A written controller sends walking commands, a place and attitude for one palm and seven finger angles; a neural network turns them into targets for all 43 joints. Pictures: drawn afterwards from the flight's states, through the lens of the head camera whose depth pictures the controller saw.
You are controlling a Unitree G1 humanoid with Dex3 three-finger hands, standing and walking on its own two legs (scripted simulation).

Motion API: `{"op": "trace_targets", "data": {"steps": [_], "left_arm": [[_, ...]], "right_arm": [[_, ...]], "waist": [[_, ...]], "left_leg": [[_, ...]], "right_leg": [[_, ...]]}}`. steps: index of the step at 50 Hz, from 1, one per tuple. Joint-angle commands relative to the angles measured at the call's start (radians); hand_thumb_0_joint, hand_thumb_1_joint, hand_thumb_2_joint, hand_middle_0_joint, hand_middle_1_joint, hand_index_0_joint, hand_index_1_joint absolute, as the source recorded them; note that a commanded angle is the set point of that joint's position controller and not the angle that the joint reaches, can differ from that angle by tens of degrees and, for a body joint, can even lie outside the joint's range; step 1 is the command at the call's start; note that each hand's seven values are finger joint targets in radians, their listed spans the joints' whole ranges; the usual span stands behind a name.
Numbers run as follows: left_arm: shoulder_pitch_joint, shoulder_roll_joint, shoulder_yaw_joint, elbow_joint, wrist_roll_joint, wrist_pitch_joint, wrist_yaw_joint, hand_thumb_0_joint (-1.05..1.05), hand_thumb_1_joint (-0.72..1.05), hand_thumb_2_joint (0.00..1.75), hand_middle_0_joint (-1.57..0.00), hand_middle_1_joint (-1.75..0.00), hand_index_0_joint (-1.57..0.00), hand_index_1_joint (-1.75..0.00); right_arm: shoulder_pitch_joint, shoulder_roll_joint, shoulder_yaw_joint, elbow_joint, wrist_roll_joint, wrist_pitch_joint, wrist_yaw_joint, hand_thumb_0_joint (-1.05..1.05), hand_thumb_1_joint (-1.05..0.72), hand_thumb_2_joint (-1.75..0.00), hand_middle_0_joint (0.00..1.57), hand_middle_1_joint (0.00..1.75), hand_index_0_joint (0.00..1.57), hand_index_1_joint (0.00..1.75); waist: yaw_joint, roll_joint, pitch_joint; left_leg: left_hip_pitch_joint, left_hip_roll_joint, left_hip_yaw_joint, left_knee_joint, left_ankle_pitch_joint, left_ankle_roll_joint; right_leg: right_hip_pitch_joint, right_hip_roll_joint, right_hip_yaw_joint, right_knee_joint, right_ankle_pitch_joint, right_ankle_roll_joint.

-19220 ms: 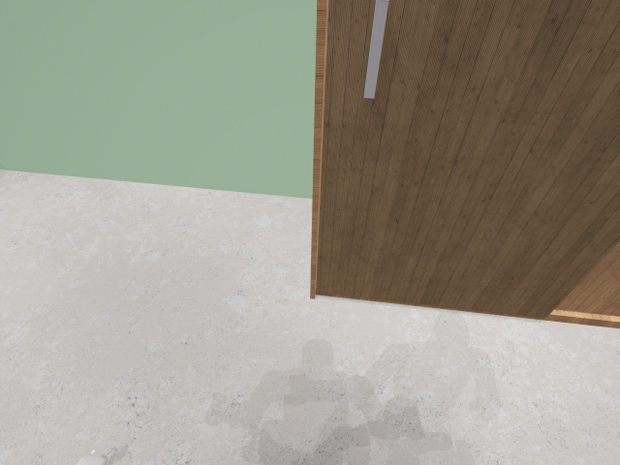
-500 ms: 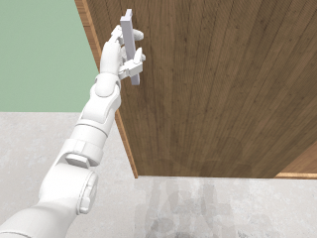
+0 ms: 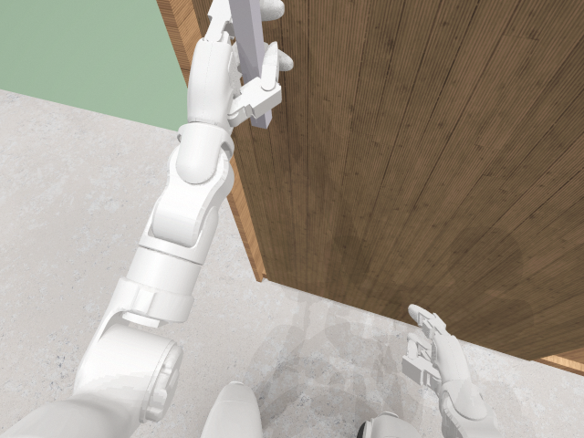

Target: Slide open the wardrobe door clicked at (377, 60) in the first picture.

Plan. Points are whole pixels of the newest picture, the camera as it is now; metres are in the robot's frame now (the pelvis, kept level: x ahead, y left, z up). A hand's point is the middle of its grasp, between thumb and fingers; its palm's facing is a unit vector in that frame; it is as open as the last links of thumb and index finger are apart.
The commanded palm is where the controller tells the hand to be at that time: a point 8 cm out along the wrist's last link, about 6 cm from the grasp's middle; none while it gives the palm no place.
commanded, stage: step sideways, sliding the door along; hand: left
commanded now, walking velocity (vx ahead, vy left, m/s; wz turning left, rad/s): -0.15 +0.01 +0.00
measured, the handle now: (260, 48) +0.47 +0.14 +0.21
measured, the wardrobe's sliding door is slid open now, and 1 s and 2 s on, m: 0.03 0.33 0.40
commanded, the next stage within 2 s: stop walking and hold the door there in 1.98 s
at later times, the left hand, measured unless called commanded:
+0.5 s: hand (398, 110) +0.41 -0.01 +0.21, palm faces +0.11 -0.99 -0.04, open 6.2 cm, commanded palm +0.38 -0.05 +0.21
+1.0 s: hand (574, 150) +0.39 -0.17 +0.21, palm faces -0.32 -0.94 -0.14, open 6.5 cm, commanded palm +0.39 -0.12 +0.21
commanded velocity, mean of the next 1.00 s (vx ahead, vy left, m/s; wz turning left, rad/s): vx -0.26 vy -0.13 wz -0.23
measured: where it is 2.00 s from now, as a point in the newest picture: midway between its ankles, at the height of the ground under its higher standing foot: outside the picture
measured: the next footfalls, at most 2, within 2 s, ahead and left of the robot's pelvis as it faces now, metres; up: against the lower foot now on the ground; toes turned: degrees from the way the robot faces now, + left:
left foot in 0.14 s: +0.04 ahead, +0.12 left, +0.01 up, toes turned +13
right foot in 0.34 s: +0.14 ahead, -0.20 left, +0.00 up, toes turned +1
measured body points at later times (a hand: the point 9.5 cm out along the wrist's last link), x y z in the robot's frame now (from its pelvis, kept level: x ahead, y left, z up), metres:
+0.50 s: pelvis +0.06 -0.10 +0.01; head +0.16 -0.13 +0.45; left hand +0.40 +0.04 +0.21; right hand +0.32 -0.27 -0.10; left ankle +0.00 +0.03 -0.66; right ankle +0.10 -0.20 -0.71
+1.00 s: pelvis +0.07 -0.16 +0.02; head +0.15 -0.18 +0.46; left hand +0.40 -0.11 +0.22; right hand +0.29 -0.36 -0.08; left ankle +0.06 +0.00 -0.67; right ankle +0.12 -0.26 -0.71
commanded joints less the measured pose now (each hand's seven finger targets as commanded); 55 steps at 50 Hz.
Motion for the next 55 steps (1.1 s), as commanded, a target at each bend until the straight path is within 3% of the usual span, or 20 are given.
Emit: {"op": "trace_targets", "data": {"steps": [1, 3, 5, 6, 7, 15, 17, 18, 19, 26, 27, 29, 30, 35, 40, 42, 43, 44, 52, 55], "left_arm": [[-0.423, -0.054, -0.169, -0.421, 0.071, -0.115, -0.072, 0.0, 0.9, 0.9, -0.45, -1.4, -0.45, -1.4], [-0.38, -0.105, -0.2, -0.483, 0.064, -0.121, -0.075, 0.0, 0.9, 0.9, -0.45, -1.4, -0.45, -1.4], [-0.392, -0.187, -0.27, -0.571, 0.048, -0.131, -0.07, 0.0, 0.9, 0.9, -0.45, -1.4, -0.45, -1.4], [-0.381, -0.219, -0.302, -0.631, 0.032, -0.143, -0.075, 0.0, 0.9, 0.9, -0.45, -1.4, -0.45, -1.4], [-0.349, -0.248, -0.333, -0.646, 0.022, -0.151, -0.084, 0.0, 0.9, 0.9, -0.45, -1.4, -0.45, -1.4], [-0.205, -0.24, -0.36, -0.682, 0.043, -0.121, -0.094, 0.0, 0.9, 0.9, -0.45, -1.4, -0.45, -1.4], [-0.166, -0.212, -0.354, -0.721, 0.065, -0.112, -0.089, 0.0, 0.9, 0.9, -0.45, -1.4, -0.45, -1.4], [-0.132, -0.178, -0.348, -0.751, 0.071, -0.108, -0.081, 0.0, 0.9, 0.9, -0.45, -1.4, -0.45, -1.4], [-0.036, -0.18, -0.332, -0.737, 0.066, -0.084, -0.071, 0.0, 0.9, 0.9, -0.45, -1.4, -0.45, -1.4], [0.03, -0.301, -0.473, -0.915, 0.071, -0.155, -0.078, 0.0, 0.9, 0.9, -0.45, -1.4, -0.45, -1.4], [0.036, -0.296, -0.481, -0.924, 0.071, -0.169, -0.082, 0.0, 0.9, 0.9, -0.45, -1.4, -0.45, -1.4], [0.071, -0.286, -0.502, -0.929, 0.074, -0.188, -0.096, 0.0, 0.9, 0.9, -0.45, -1.4, -0.45, -1.4], [0.114, -0.322, -0.494, -0.808, 0.087, -0.182, -0.1, 0.0, 0.9, 0.9, -0.45, -1.4, -0.45, -1.4], [-0.007, -0.209, -0.365, -0.774, 0.13, -0.148, -0.081, 0.0, 0.9, 0.9, -0.45, -1.4, -0.45, -1.4], [0.006, -0.104, -0.254, -0.76, 0.121, -0.152, -0.093, 0.0, 0.9, 0.9, -0.45, -1.4, -0.45, -1.4], [0.035, -0.045, -0.206, -0.784, 0.124, -0.173, -0.091, 0.0, 0.9, 0.9, -0.45, -1.4, -0.45, -1.4], [0.095, 0.014, -0.158, -0.807, 0.118, -0.173, -0.075, 0.0, 0.9, 0.9, -0.45, -1.4, -0.45, -1.4], [0.231, 0.032, -0.111, -0.747, 0.105, -0.15, -0.055, 0.0, 0.9, 0.9, -0.45, -1.4, -0.45, -1.4], [0.111, 0.031, -0.116, -0.841, 0.1, -0.194, -0.051, 0.0, 0.9, 0.9, -0.45, -1.4, -0.45, -1.4], [0.038, 0.01, -0.142, -0.784, 0.088, -0.191, -0.068, 0.0, 0.9, 0.9, -0.45, -1.4, -0.45, -1.4]], "right_arm": [[-0.025, -0.109, -0.062, -0.091, -0.001, -0.05, -0.054, 0.0, -0.9, -0.9, 0.2, 0.3, 0.2, 0.3], [-0.037, -0.093, -0.062, -0.088, -0.008, -0.066, -0.068, 0.0, -0.9, -0.9, 0.2, 0.3, 0.2, 0.3], [-0.032, -0.099, -0.055, -0.065, -0.017, -0.089, -0.073, 0.0, -0.9, -0.9, 0.2, 0.3, 0.2, 0.3], [-0.021, -0.136, -0.068, -0.08, -0.019, -0.092, -0.065, 0.0, -0.9, -0.9, 0.2, 0.3, 0.2, 0.3], [0.007, -0.152, -0.076, -0.112, -0.018, -0.088, -0.032, 0.0, -0.9, -0.9, 0.2, 0.3, 0.2, 0.3], [-0.037, -0.131, -0.044, -0.181, -0.008, -0.118, 0.001, 0.0, -0.9, -0.9, 0.2, 0.3, 0.2, 0.3], [-0.05, -0.107, -0.038, -0.193, -0.002, -0.114, -0.01, 0.0, -0.9, -0.9, 0.2, 0.3, 0.2, 0.3], [-0.073, -0.078, -0.032, -0.201, -0.012, -0.115, -0.025, 0.0, -0.9, -0.9, 0.2, 0.3, 0.2, 0.3], [-0.055, -0.09, -0.038, -0.179, -0.018, -0.111, -0.035, 0.0, -0.9, -0.9, 0.2, 0.3, 0.2, 0.3], [-0.07, -0.08, -0.034, -0.181, -0.014, -0.05, 0.003, 0.0, -0.9, -0.9, 0.2, 0.3, 0.2, 0.3], [-0.067, -0.098, -0.041, -0.184, -0.017, -0.035, 0.006, 0.0, -0.9, -0.9, 0.2, 0.3, 0.2, 0.3], [-0.062, -0.149, -0.065, -0.24, -0.016, -0.023, 0.031, 0.0, -0.9, -0.9, 0.2, 0.3, 0.2, 0.3], [-0.048, -0.134, -0.057, -0.24, -0.012, -0.018, 0.048, 0.0, -0.9, -0.9, 0.2, 0.3, 0.2, 0.3], [-0.041, -0.123, -0.049, -0.197, -0.041, -0.001, 0.037, 0.0, -0.9, -0.9, 0.2, 0.3, 0.2, 0.3], [-0.053, -0.081, -0.026, -0.179, -0.035, 0.024, 0.024, 0.0, -0.9, -0.9, 0.2, 0.3, 0.2, 0.3], [-0.097, -0.06, -0.012, -0.191, -0.021, 0.031, 0.015, 0.0, -0.9, -0.9, 0.2, 0.3, 0.2, 0.3], [-0.121, -0.027, 0.002, -0.208, -0.023, 0.032, -0.003, 0.0, -0.9, -0.9, 0.2, 0.3, 0.2, 0.3], [-0.123, -0.013, 0.012, -0.199, -0.048, 0.008, -0.023, 0.0, -0.9, -0.9, 0.2, 0.3, 0.2, 0.3], [-0.1, -0.03, -0.011, -0.109, -0.052, 0.026, -0.029, 0.0, -0.9, -0.9, 0.2, 0.3, 0.2, 0.3], [-0.08, -0.059, -0.036, -0.115, -0.044, 0.035, -0.033, 0.0, -0.9, -0.9, 0.2, 0.3, 0.2, 0.3]], "waist": [[-0.148, -0.339, -0.681], [-0.121, -0.4, -0.64], [-0.166, -0.229, -0.679], [-0.183, -0.021, -0.73], [-0.179, 0.134, -0.753], [-0.148, 0.088, -0.628], [-0.137, -0.188, -0.63], [-0.133, -0.378, -0.606], [-0.108, -0.355, -0.608], [-0.159, -0.349, -0.669], [-0.17, -0.294, -0.686], [-0.135, 0.072, -0.744], [-0.119, 0.029, -0.723], [-0.16, 0.108, -0.579], [-0.174, 0.099, -0.621], [-0.149, -0.076, -0.632], [-0.119, -0.29, -0.647], [-0.08, -0.336, -0.599], [-0.144, -0.281, -0.682], [-0.174, -0.192, -0.696]], "left_leg": [[-0.093, -0.223, 0.113, 0.24, -0.133, 0.132], [-0.144, -0.215, 0.069, 0.191, -0.222, 0.11], [0.147, -0.142, 0.104, -0.18, 0.292, 0.132], [0.472, 0.008, -0.012, -0.198, 0.966, 0.192], [0.693, 0.165, -0.171, -0.122, 1.433, 0.284], [0.474, 0.066, 0.139, -0.006, 0.855, 0.203], [0.234, -0.072, 0.193, 0.167, 0.404, 0.145], [0.008, -0.204, 0.166, 0.273, -0.113, 0.1], [-0.072, -0.267, 0.073, 0.346, -0.314, 0.092], [0.075, -0.212, 0.08, -0.088, 0.077, 0.104], [0.243, -0.139, 0.053, -0.166, 0.326, 0.124], [0.613, 0.227, -0.221, -0.147, 1.248, 0.285], [0.613, 0.218, -0.147, -0.129, 1.301, 0.319], [0.654, 0.143, 0.04, -0.127, 1.324, 0.214], [0.553, 0.103, 0.159, 0.047, 1.327, 0.158], [0.229, 0.039, 0.139, 0.257, 0.711, 0.119], [-0.03, -0.13, 0.137, 0.39, -0.086, 0.074], [-0.056, -0.181, 0.012, 0.402, -0.379, 0.08], [0.071, -0.229, 0.085, -0.048, -0.044, 0.069], [0.307, -0.114, 0.026, -0.213, 0.296, 0.128]], "right_leg": [[0.493, -0.21, 0.161, -0.075, 1.22, -0.132], [0.498, -0.213, 0.173, -0.028, 1.204, -0.142], [0.344, -0.129, 0.048, 0.119, 1.073, -0.066], [0.063, -0.043, -0.007, 0.25, 0.702, 0.011], [-0.237, 0.02, 0.036, 0.381, -0.128, 0.007], [0.02, 0.027, 0.016, -0.021, 0.122, -0.016], [0.248, -0.056, 0.073, -0.141, 0.724, -0.018], [0.334, -0.206, 0.298, -0.142, 1.119, -0.081], [0.34, -0.268, 0.411, -0.139, 1.273, -0.133], [0.371, -0.138, 0.24, 0.008, 1.086, -0.143], [0.243, -0.114, 0.205, 0.057, 0.924, -0.109], [-0.218, 0.011, 0.142, 0.315, -0.174, -0.021], [-0.277, 0.04, 0.176, 0.449, -0.315, -0.032], [-0.378, 0.044, 0.063, 0.312, -0.187, -0.013], [-0.035, 0.109, -0.046, -0.111, 0.12, -0.009], [0.313, -0.015, 0.083, -0.197, 0.656, -0.074], [0.466, -0.226, 0.338, -0.15, 1.291, -0.186], [0.305, -0.329, 0.415, -0.178, 1.402, -0.238], [0.348, -0.143, 0.231, -0.148, 0.967, -0.166], [0.139, -0.068, 0.158, -0.079, 0.584, -0.087]]}}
